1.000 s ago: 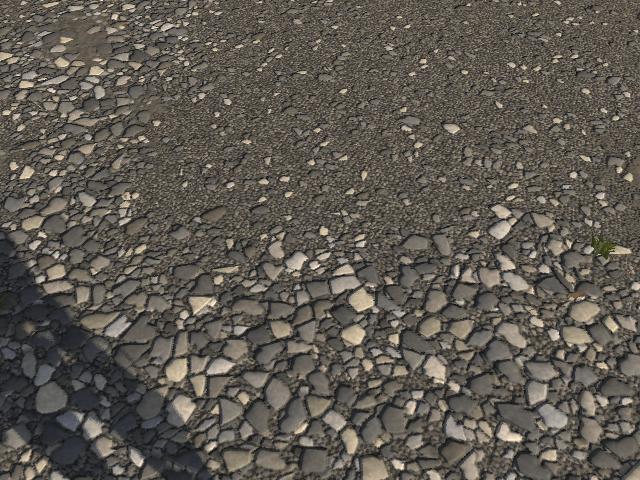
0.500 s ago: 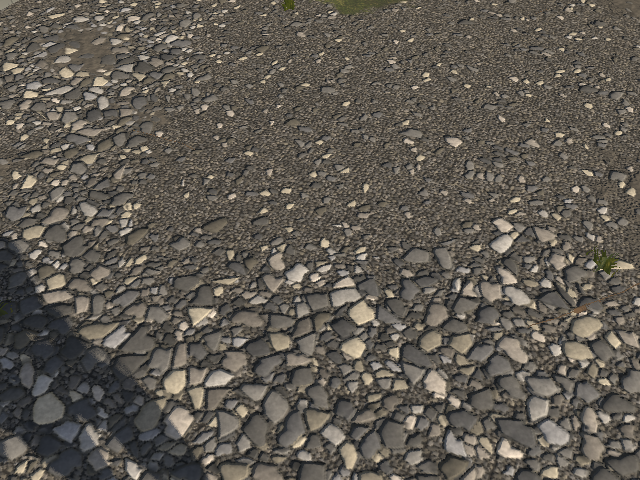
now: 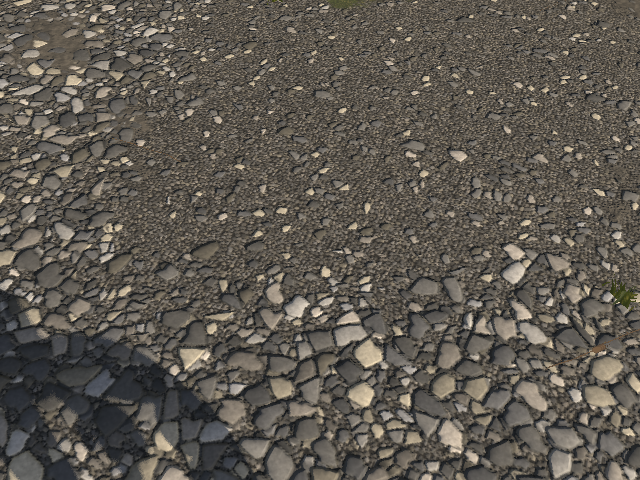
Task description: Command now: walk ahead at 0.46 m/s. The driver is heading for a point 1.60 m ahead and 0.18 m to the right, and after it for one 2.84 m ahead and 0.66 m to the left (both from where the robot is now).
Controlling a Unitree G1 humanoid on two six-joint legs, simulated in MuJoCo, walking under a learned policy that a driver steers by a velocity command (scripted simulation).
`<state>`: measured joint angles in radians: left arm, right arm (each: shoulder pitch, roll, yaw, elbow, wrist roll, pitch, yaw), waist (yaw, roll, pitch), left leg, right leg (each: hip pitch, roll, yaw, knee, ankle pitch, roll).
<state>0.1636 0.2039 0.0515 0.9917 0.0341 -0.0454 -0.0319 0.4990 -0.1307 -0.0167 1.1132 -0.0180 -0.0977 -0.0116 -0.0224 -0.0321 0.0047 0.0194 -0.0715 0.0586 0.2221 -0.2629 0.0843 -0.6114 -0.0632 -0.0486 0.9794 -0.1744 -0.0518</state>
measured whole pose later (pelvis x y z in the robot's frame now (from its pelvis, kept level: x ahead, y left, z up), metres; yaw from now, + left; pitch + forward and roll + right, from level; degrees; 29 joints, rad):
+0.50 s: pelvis +0.24 -0.03 +0.00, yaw +0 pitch -1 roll +0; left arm 0.34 0.15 0.02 1.08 0.02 -0.09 0.01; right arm 0.19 -0.17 -0.04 1.00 -0.03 -0.02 -0.02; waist 0.01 0.03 0.09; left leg -0.50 0.03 -0.01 0.87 -0.27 0.04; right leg -0.17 0.07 -0.12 0.34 -0.16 -0.12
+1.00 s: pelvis +0.31 +0.00 -0.01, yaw +0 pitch -2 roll +0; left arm 0.36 0.14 0.01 1.12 0.01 -0.02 0.04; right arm 0.31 -0.13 -0.01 1.13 -0.01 -0.02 -0.03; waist 0.01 -0.01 0.02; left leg -0.21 -0.03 0.05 0.49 -0.27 0.06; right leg -0.08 0.03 -0.08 0.45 -0.35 -0.07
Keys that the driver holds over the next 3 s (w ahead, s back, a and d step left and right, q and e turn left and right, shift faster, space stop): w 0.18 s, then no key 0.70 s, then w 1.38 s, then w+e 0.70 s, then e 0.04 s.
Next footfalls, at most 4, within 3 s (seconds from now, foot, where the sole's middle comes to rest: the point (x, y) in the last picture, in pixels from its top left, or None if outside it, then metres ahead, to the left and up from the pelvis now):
0.20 right None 0.30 -0.08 -0.78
0.66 left None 0.36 0.10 -0.78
1.26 left None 0.50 0.14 -0.78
1.78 right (332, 343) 0.83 -0.04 -0.78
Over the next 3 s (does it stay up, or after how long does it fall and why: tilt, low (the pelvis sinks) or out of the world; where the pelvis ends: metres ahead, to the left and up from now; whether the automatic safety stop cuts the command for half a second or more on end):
stays up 1.30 -0.01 -0.02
